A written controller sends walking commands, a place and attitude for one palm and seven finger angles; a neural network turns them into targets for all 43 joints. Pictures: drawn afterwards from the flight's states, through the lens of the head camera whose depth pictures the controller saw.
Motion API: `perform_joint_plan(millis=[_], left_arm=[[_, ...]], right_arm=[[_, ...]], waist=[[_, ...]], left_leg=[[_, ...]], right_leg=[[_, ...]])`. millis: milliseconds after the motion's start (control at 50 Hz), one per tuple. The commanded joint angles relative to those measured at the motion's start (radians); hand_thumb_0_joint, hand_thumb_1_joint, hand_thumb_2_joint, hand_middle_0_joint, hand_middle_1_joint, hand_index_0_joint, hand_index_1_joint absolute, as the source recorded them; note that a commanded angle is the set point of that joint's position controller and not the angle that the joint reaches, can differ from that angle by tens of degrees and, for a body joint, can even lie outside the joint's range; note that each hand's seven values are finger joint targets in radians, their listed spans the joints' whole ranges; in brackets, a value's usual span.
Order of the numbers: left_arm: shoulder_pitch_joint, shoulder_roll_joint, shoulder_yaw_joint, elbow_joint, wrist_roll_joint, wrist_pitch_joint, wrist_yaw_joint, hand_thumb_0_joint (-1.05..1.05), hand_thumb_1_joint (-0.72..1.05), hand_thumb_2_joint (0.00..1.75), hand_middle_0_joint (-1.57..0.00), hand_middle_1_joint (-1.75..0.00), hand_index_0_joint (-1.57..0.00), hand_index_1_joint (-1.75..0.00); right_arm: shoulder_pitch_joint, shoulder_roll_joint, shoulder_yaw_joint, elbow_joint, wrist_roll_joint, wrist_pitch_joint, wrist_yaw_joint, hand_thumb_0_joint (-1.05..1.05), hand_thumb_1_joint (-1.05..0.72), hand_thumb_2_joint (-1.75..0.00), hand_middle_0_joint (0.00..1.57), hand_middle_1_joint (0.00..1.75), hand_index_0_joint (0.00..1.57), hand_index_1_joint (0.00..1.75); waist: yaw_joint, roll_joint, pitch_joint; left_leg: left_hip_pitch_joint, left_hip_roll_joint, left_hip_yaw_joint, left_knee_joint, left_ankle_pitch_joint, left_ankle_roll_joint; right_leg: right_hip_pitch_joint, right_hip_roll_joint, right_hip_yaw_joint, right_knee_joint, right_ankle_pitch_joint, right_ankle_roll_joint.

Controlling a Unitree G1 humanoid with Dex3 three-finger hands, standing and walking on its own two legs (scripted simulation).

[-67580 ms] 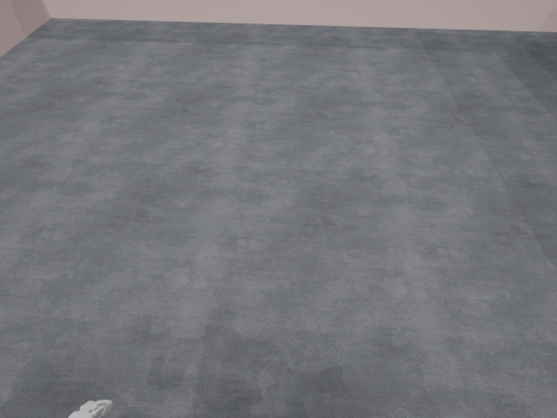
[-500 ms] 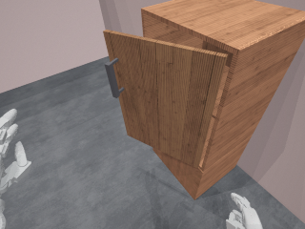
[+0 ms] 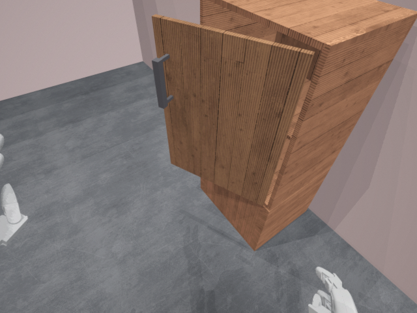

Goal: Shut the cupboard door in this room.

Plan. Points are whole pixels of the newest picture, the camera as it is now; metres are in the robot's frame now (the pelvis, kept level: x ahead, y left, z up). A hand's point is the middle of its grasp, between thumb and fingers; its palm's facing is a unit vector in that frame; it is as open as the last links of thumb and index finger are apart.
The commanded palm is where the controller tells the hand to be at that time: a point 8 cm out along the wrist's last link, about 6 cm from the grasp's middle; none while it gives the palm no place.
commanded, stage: step back with the hand held close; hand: left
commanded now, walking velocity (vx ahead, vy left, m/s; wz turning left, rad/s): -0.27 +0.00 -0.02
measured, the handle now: (164, 81) +0.72 +0.19 +0.07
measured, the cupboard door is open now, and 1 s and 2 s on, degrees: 25 25 25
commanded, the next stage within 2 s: stop stepping back and stand still in 0.50 s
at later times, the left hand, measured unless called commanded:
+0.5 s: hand out of the picture +0.10 +0.27 +0.18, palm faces +0.50 -0.71 -0.50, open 7.4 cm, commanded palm +0.02 +0.30 +0.19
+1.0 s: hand out of the picture -0.01 +0.27 +0.19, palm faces +0.53 -0.76 -0.38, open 7.4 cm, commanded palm -0.07 +0.30 +0.19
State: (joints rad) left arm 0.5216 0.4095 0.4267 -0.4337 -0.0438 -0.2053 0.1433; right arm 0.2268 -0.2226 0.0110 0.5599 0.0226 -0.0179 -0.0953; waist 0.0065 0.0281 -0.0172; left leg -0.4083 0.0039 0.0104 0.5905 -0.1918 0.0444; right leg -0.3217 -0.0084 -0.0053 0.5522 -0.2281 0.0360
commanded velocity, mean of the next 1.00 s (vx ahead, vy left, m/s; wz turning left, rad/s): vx -0.14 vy -0.02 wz -0.05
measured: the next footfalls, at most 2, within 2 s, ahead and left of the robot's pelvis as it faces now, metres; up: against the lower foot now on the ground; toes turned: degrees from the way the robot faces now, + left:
left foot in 0.66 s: -0.02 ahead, +0.13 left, +0.00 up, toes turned +13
right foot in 0.96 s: -0.17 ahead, -0.08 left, +0.00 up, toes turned +0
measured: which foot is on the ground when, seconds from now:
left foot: down 0.00-0.52, up 0.54-0.64, down 0.66-0.96, up 0.98-1.00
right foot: down 0.00-0.66, up 0.68-0.94, down 0.96-1.00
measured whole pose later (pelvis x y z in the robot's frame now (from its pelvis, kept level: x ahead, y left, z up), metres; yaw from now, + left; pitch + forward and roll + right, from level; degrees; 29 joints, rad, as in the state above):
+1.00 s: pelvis -0.19 +0.00 +0.00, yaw +3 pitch -1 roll -1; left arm 0.49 0.42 0.40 -0.51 -0.06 -0.17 0.18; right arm 0.22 -0.16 0.05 0.62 -0.01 -0.10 -0.04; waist 0.02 -0.01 -0.04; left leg -0.47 0.07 0.10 0.63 -0.29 -0.01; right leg -0.17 0.05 -0.03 0.51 -0.32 -0.06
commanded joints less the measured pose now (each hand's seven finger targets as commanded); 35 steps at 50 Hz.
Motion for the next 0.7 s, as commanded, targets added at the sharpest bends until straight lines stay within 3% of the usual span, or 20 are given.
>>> perform_joint_plan(millis=[0,20,100,120,180,240,300,340,400,440,460,500,520,560,580,600,620,640,660,680], left_arm=[[-0.082,0.218,0.156,-0.235,0.016,-0.087,0.028,0.00,0.90,0.90,-0.20,-0.30,-0.20,-0.30],[-0.091,0.180,0.119,-0.245,0.013,-0.091,0.028,0.00,0.90,0.90,-0.20,-0.30,-0.20,-0.30],[-0.091,0.224,0.140,-0.245,0.005,-0.096,0.044,0.00,0.90,0.90,-0.20,-0.30,-0.20,-0.30],[-0.099,0.191,0.104,-0.243,0.000,-0.098,0.045,0.00,0.90,0.90,-0.20,-0.30,-0.20,-0.30],[-0.099,0.208,0.111,-0.237,-0.002,-0.103,0.057,0.00,0.90,0.90,-0.20,-0.30,-0.20,-0.30],[-0.077,0.212,0.129,-0.235,0.001,-0.115,0.059,0.00,0.90,0.90,-0.20,-0.30,-0.20,-0.30],[-0.040,0.234,0.178,-0.240,0.005,-0.127,0.052,0.00,0.90,0.90,-0.20,-0.30,-0.20,-0.30],[-0.025,0.234,0.189,-0.271,0.000,-0.137,0.040,0.00,0.90,0.90,-0.20,-0.30,-0.20,-0.30],[0.033,0.247,0.224,-0.251,0.010,-0.134,0.029,0.00,0.90,0.90,-0.20,-0.30,-0.20,-0.30],[0.005,0.233,0.211,-0.279,0.013,-0.128,0.027,0.00,0.90,0.90,-0.20,-0.30,-0.20,-0.30],[0.011,0.242,0.219,-0.268,0.010,-0.123,0.031,0.00,0.90,0.90,-0.20,-0.30,-0.20,-0.30],[-0.026,0.264,0.199,-0.284,0.001,-0.102,0.051,0.00,0.90,0.90,-0.20,-0.30,-0.20,-0.30],[-0.044,0.242,0.152,-0.278,0.007,-0.081,0.058,0.00,0.90,0.90,-0.20,-0.30,-0.20,-0.30],[-0.132,0.231,0.137,-0.281,0.016,-0.068,0.060,0.00,0.90,0.90,-0.20,-0.30,-0.20,-0.30],[-0.166,0.226,0.127,-0.282,0.021,-0.071,0.058,0.00,0.90,0.90,-0.20,-0.30,-0.20,-0.30],[-0.230,0.222,0.106,-0.295,0.018,-0.076,0.055,0.00,0.90,0.90,-0.20,-0.30,-0.20,-0.30],[-0.212,0.212,0.109,-0.272,0.011,-0.086,0.055,0.00,0.90,0.90,-0.20,-0.30,-0.20,-0.30],[-0.224,0.182,0.099,-0.314,0.013,-0.103,0.060,0.00,0.90,0.90,-0.20,-0.30,-0.20,-0.30],[-0.248,0.200,0.124,-0.343,0.022,-0.105,0.070,0.00,0.90,0.90,-0.20,-0.30,-0.20,-0.30],[-0.210,0.207,0.133,-0.314,0.008,-0.111,0.059,0.00,0.90,0.90,-0.20,-0.30,-0.20,-0.30]], right_arm=[[-0.105,-0.156,-0.062,-0.137,-0.015,-0.085,-0.009,0.00,-0.90,-0.90,0.20,0.30,0.20,0.30],[-0.096,-0.141,-0.056,-0.137,-0.012,-0.091,-0.006,0.00,-0.90,-0.90,0.20,0.30,0.20,0.30],[-0.078,-0.133,-0.060,-0.102,-0.028,-0.103,-0.001,0.00,-0.90,-0.90,0.20,0.30,0.20,0.30],[-0.071,-0.115,-0.052,-0.095,-0.025,-0.102,0.001,0.00,-0.90,-0.90,0.20,0.30,0.20,0.30],[-0.075,-0.122,-0.054,-0.087,-0.023,-0.102,0.000,0.00,-0.90,-0.90,0.20,0.30,0.20,0.30],[-0.087,-0.134,-0.053,-0.096,-0.020,-0.107,-0.006,0.00,-0.90,-0.90,0.20,0.30,0.20,0.30],[-0.112,-0.145,-0.061,-0.106,-0.017,-0.123,-0.008,0.00,-0.90,-0.90,0.20,0.30,0.20,0.30],[-0.111,-0.138,-0.068,-0.109,-0.017,-0.134,-0.003,0.00,-0.90,-0.90,0.20,0.30,0.20,0.30],[-0.111,-0.153,-0.080,-0.116,-0.020,-0.143,0.008,0.00,-0.90,-0.90,0.20,0.30,0.20,0.30],[-0.110,-0.140,-0.080,-0.122,-0.018,-0.136,0.012,0.00,-0.90,-0.90,0.20,0.30,0.20,0.30],[-0.102,-0.127,-0.082,-0.116,-0.021,-0.131,0.016,0.00,-0.90,-0.90,0.20,0.30,0.20,0.30],[-0.063,-0.101,-0.087,-0.068,-0.030,-0.102,0.032,0.00,-0.90,-0.90,0.20,0.30,0.20,0.30],[-0.064,-0.074,-0.077,-0.048,-0.036,-0.077,0.042,0.00,-0.90,-0.90,0.20,0.30,0.20,0.30],[-0.071,-0.067,-0.065,-0.064,-0.034,-0.072,0.028,0.00,-0.90,-0.90,0.20,0.30,0.20,0.30],[-0.075,-0.071,-0.058,-0.067,-0.035,-0.076,0.018,0.00,-0.90,-0.90,0.20,0.30,0.20,0.30],[-0.059,-0.088,-0.054,-0.052,-0.030,-0.086,0.002,0.00,-0.90,-0.90,0.20,0.30,0.20,0.30],[-0.039,-0.120,-0.061,-0.047,-0.031,-0.096,-0.011,0.00,-0.90,-0.90,0.20,0.30,0.20,0.30],[-0.048,-0.163,-0.066,-0.071,-0.031,-0.117,-0.018,0.00,-0.90,-0.90,0.20,0.30,0.20,0.30],[-0.047,-0.133,-0.075,-0.078,-0.031,-0.141,-0.024,0.00,-0.90,-0.90,0.20,0.30,0.20,0.30],[-0.048,-0.116,-0.081,-0.068,-0.020,-0.163,-0.011,0.00,-0.90,-0.90,0.20,0.30,0.20,0.30]], waist=[[-0.002,0.084,-0.052],[-0.009,0.062,-0.048],[-0.015,-0.033,-0.042],[-0.022,-0.061,-0.043],[-0.026,-0.039,-0.044],[-0.021,0.051,-0.046],[-0.005,0.168,-0.093],[-0.003,0.157,-0.135],[-0.001,0.171,-0.122],[-0.004,0.107,-0.072],[-0.006,0.040,-0.056],[-0.014,-0.173,-0.064],[-0.018,-0.265,-0.077],[-0.024,-0.310,-0.026],[-0.025,-0.284,0.003],[-0.045,-0.183,0.019],[-0.048,0.026,0.019],[-0.033,0.340,-0.001],[-0.025,0.366,-0.051],[-0.034,0.282,-0.104]], left_leg=[[-0.301,0.119,-0.133,-0.256,-0.495,0.047],[-0.269,0.102,-0.120,-0.220,-0.463,0.036],[-0.065,0.035,-0.053,-0.062,-0.327,-0.012],[-0.019,0.029,-0.047,-0.041,-0.284,-0.020],[0.000,0.034,-0.052,-0.060,-0.269,-0.017],[-0.122,0.098,-0.131,-0.211,-0.375,0.009],[-0.295,0.191,-0.231,-0.355,-0.462,0.052],[-0.298,0.211,-0.210,-0.325,-0.422,0.063],[-0.412,0.200,-0.146,-0.276,-0.547,0.062],[-0.418,0.150,-0.074,-0.166,-0.571,0.033],[-0.351,0.108,-0.043,-0.052,-0.542,0.003],[0.019,-0.001,0.029,0.371,-0.319,-0.081],[0.068,0.002,0.010,0.541,-0.289,-0.084],[0.119,0.020,-0.010,0.480,-0.316,-0.065],[0.153,0.030,-0.018,0.294,-0.318,-0.052],[0.205,0.015,0.001,0.057,-0.255,-0.043],[0.184,0.056,-0.028,-0.137,-0.272,-0.022],[-0.002,0.271,-0.283,-0.355,-0.464,0.062],[-0.100,0.380,-0.350,-0.405,-0.465,0.126],[-0.097,0.385,-0.340,-0.418,-0.547,0.107]], right_leg=[[0.248,0.016,0.071,-0.001,-0.114,-0.028],[0.199,-0.004,0.082,-0.028,-0.137,-0.038],[-0.050,-0.087,0.187,-0.207,-0.289,-0.083],[-0.091,-0.108,0.179,-0.224,-0.295,-0.090],[-0.116,-0.093,0.149,-0.225,-0.285,-0.077],[0.005,-0.016,0.071,-0.117,-0.261,-0.044],[0.237,0.072,0.021,0.109,-0.074,-0.023],[0.283,0.079,0.035,0.136,-0.025,-0.023],[0.333,0.065,0.083,0.156,-0.070,-0.039],[0.214,0.017,0.179,0.087,-0.178,-0.074],[0.078,-0.048,0.283,-0.029,-0.292,-0.109],[-0.358,-0.288,0.553,-0.358,-0.534,-0.220],[-0.388,-0.329,0.514,-0.408,-0.508,-0.237],[-0.417,-0.245,0.359,-0.365,-0.339,-0.177],[-0.399,-0.195,0.294,-0.309,-0.251,-0.142],[-0.385,-0.153,0.236,-0.223,-0.253,-0.102],[-0.341,-0.084,0.180,-0.077,-0.264,-0.069],[-0.215,0.029,0.081,0.225,-0.257,-0.022],[-0.120,0.087,0.028,0.516,-0.246,0.000],[-0.108,0.089,0.060,0.666,-0.256,0.000]])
